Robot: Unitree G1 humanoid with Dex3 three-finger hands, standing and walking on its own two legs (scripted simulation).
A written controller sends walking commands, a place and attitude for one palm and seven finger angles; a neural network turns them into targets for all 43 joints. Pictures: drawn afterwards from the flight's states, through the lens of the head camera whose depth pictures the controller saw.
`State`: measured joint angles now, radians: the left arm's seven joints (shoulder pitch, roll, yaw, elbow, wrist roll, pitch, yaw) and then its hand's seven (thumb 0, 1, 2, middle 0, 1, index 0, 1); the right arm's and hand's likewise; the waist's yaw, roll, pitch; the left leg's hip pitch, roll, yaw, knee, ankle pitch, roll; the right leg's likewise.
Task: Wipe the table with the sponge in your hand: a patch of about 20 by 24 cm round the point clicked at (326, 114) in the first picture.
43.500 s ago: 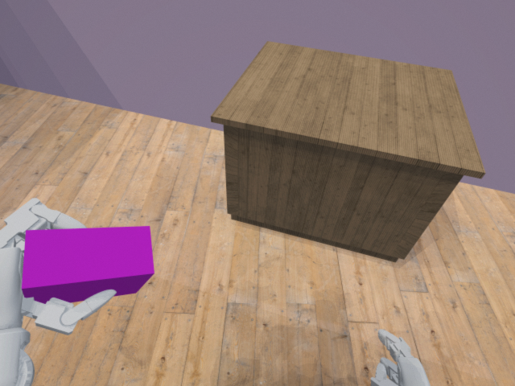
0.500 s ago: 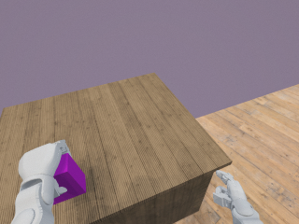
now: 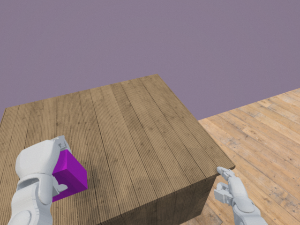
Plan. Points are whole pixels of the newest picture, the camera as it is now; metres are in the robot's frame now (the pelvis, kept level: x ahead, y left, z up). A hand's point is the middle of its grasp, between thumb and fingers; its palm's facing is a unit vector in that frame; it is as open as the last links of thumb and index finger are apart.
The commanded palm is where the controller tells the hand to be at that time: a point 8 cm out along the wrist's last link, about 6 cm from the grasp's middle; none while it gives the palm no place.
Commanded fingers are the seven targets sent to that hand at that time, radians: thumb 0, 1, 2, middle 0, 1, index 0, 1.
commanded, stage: bring the sponge back beside the body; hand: left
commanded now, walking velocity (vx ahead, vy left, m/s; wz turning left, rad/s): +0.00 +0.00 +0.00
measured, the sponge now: (62, 180) +0.19 +0.29 +0.03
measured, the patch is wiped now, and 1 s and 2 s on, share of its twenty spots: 1.00 1.00 1.00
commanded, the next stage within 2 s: step back with the hand held close in 0.98 s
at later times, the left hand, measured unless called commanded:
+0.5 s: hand (53, 163) +0.19 +0.28 +0.11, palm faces +0.17 -0.20 -0.97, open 10.0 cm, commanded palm +0.15 +0.27 +0.17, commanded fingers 0.00 0.10 1.30 -1.20 -1.60 -1.20 -1.60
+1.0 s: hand (54, 165) +0.19 +0.27 +0.11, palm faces +0.17 -0.21 -0.96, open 10.0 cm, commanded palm +0.14 +0.27 +0.18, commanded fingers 0.00 0.10 1.30 -1.20 -1.60 -1.20 -1.60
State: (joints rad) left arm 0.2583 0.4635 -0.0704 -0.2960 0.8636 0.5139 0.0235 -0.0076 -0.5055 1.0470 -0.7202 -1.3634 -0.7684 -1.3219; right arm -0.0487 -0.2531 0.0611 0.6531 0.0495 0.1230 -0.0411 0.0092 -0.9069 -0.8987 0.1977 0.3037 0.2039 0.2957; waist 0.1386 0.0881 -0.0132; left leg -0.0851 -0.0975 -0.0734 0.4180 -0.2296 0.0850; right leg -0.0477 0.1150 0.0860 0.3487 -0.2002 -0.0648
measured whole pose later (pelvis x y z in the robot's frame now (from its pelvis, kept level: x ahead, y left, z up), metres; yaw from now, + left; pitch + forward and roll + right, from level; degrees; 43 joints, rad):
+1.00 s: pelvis -0.01 -0.01 +0.00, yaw -1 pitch -6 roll -1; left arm 0.24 0.47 -0.06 -0.36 0.83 0.56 0.01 -0.01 -0.51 1.05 -0.72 -1.36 -0.77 -1.32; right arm -0.05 -0.25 0.08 0.65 0.05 0.13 -0.04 0.01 -0.91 -0.90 0.20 0.30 0.20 0.30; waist 0.13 0.10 -0.02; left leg -0.10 -0.09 -0.07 0.43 -0.22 0.07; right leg -0.07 0.12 0.09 0.36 -0.19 -0.07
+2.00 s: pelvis -0.09 +0.03 -0.01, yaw -2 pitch +7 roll -4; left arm 0.41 0.39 0.38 -0.57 -0.02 -0.15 0.10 -0.01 -0.52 1.05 -0.73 -1.38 -0.77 -1.34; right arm 0.11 -0.17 0.04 0.62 -0.01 -0.09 -0.04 0.01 -0.90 -0.90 0.20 0.30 0.21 0.30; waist 0.04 -0.05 -0.02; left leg -0.49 -0.07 -0.05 0.45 -0.07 0.10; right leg -0.16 0.07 0.09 0.53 -0.31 -0.01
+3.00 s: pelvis -0.42 +0.05 -0.05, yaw +2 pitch -1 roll -5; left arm 0.39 0.32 0.26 -0.54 -0.04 -0.06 0.11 -0.01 -0.53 1.06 -0.73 -1.39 -0.78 -1.35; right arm 0.26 -0.24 0.03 0.60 0.03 -0.05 -0.05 0.01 -0.90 -0.90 0.20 0.30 0.21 0.30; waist -0.02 -0.05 -0.14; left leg -0.44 0.04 -0.06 0.90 -0.49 0.04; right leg -0.49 0.06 -0.13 0.81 -0.35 -0.05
